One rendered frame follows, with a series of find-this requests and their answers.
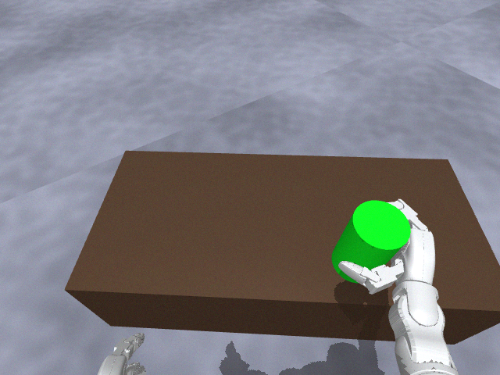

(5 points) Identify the left robot hand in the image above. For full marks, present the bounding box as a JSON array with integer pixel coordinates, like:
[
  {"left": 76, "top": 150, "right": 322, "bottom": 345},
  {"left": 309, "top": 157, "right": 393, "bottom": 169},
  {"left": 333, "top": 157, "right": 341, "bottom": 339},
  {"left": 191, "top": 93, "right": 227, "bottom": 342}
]
[{"left": 98, "top": 333, "right": 146, "bottom": 375}]

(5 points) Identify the right robot arm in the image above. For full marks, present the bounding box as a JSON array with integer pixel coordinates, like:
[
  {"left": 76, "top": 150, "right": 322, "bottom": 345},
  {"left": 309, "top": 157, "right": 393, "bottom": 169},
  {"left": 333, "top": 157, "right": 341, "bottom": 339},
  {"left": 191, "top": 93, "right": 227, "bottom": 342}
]
[{"left": 388, "top": 280, "right": 459, "bottom": 375}]

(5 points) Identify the can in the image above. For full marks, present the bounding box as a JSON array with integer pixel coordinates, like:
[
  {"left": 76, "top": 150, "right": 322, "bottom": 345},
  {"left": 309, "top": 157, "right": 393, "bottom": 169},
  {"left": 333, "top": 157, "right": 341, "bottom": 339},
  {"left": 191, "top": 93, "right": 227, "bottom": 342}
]
[{"left": 332, "top": 201, "right": 411, "bottom": 284}]

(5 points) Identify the right robot hand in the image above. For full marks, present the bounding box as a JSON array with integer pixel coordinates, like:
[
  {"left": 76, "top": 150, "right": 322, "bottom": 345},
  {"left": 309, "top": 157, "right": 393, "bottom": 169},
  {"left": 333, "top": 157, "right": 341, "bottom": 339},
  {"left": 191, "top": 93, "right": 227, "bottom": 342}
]
[{"left": 338, "top": 199, "right": 435, "bottom": 294}]

